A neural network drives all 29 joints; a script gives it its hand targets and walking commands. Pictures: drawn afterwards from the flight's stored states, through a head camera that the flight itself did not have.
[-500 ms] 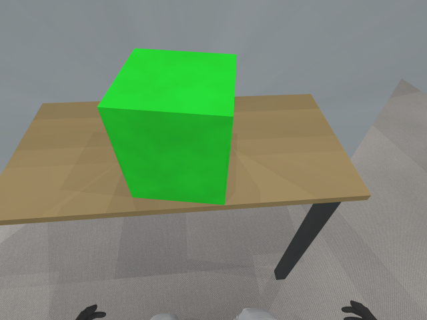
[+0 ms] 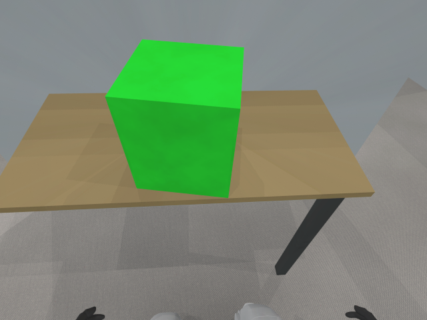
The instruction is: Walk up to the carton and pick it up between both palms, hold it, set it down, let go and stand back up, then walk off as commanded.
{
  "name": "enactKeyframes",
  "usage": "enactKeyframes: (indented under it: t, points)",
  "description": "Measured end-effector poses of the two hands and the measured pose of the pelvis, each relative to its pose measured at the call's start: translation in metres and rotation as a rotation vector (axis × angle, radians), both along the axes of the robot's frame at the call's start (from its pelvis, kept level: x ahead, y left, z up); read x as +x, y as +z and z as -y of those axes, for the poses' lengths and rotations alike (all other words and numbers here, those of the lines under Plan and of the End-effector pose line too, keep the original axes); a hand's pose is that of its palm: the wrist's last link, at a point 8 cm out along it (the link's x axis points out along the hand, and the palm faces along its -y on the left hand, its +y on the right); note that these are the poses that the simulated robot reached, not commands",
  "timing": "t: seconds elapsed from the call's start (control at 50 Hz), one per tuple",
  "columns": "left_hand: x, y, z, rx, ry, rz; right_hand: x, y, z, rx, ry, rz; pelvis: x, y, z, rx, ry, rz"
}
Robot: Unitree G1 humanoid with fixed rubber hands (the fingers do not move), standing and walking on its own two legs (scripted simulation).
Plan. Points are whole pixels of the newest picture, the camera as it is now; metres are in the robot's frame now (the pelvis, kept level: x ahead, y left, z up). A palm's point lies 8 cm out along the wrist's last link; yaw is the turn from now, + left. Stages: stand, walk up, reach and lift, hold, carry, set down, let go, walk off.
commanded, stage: walk up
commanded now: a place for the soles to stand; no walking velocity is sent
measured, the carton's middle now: (187, 122) +0.48 +0.06 +0.10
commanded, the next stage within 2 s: none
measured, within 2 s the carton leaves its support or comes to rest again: neither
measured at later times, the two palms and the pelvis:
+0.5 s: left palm out of the picture +0.09 +0.37 -0.11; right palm out of the picture +0.11 -0.22 -0.08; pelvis +0.02 +0.08 +0.00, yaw +3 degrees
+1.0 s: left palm out of the picture +0.10 +0.35 -0.11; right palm out of the picture +0.12 -0.22 -0.09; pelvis +0.03 +0.06 +0.00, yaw +4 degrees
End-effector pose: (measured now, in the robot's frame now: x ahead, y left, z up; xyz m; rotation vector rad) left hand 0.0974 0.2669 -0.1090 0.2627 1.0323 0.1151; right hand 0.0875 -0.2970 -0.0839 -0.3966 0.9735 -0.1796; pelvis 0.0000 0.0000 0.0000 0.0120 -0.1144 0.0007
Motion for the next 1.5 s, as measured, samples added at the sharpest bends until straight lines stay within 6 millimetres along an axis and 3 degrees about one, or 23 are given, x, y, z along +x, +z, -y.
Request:
enactKeyframes:
  t: [0.16,0.28,0.46,0.56,0.68,0.8,1.0,1.12,1.24,1.36,1.5]
  points:
    - [-0.001,0.003,-0.002,0.014,0.002,0.023,0.004,-0.003,0.003,0.000,0.000,-0.025,0.005,0.000,0.001,-0.001,0.003,0.005]
    - [-0.005,0.011,-0.032,0.064,0.040,0.036,0.017,-0.004,-0.007,-0.006,0.019,-0.033,0.011,-0.001,-0.021,-0.013,0.023,0.023]
    - [-0.010,-0.003,-0.097,0.066,0.056,-0.035,0.021,-0.002,-0.063,-0.019,0.026,-0.051,0.017,-0.004,-0.077,-0.056,0.039,-0.015]
    - [-0.004,-0.006,-0.110,0.037,0.051,-0.068,0.018,0.009,-0.092,-0.002,-0.003,-0.073,0.024,0.005,-0.091,-0.074,0.037,-0.045]
    - [-0.002,-0.013,-0.111,0.014,0.063,-0.084,0.023,0.010,-0.107,0.004,-0.018,-0.075,0.030,0.006,-0.096,-0.073,0.044,-0.057]
    - [-0.003,-0.014,-0.105,0.030,0.078,-0.089,0.026,0.004,-0.103,0.018,-0.015,-0.074,0.031,0.004,-0.087,-0.049,0.054,-0.058]
    - [0.000,0.003,-0.082,0.077,0.082,-0.023,0.032,-0.010,-0.074,0.055,-0.004,-0.076,0.032,0.002,-0.057,-0.018,0.066,-0.024]
    - [-0.004,0.013,-0.093,0.102,0.095,0.001,0.041,-0.006,-0.064,0.018,0.037,-0.055,0.030,0.002,-0.064,-0.013,0.077,-0.007]
    - [-0.011,0.005,-0.107,0.084,0.101,-0.039,0.039,0.001,-0.075,-0.008,0.045,-0.046,0.027,0.002,-0.080,-0.029,0.080,-0.021]
    - [-0.012,-0.001,-0.101,0.057,0.097,-0.056,0.038,0.006,-0.078,-0.003,0.038,-0.034,0.027,0.004,-0.077,-0.026,0.079,-0.026]
    - [-0.012,0.000,-0.085,0.074,0.097,-0.056,0.040,-0.006,-0.063,0.022,0.032,-0.042,0.030,-0.001,-0.059,-0.004,0.080,-0.020]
